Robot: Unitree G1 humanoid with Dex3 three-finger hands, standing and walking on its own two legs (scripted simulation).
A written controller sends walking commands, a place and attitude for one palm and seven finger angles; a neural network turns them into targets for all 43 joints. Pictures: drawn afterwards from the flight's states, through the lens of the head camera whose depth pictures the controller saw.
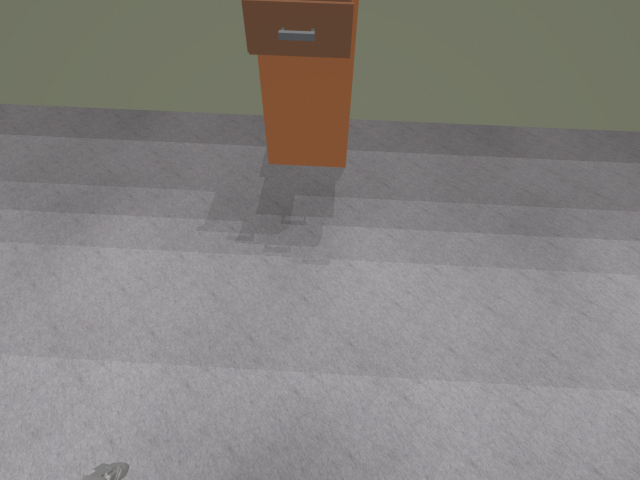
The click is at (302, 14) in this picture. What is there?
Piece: drawer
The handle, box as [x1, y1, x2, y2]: [278, 27, 314, 40]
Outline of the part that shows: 278,31 279,39 314,40 314,29 311,29 310,31 291,31 285,30 284,27 282,27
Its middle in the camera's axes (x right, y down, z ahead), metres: -0.08 -0.66 +1.25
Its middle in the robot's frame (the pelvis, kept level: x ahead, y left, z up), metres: +1.38 +0.15 -0.01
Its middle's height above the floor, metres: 0.76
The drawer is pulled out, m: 0.28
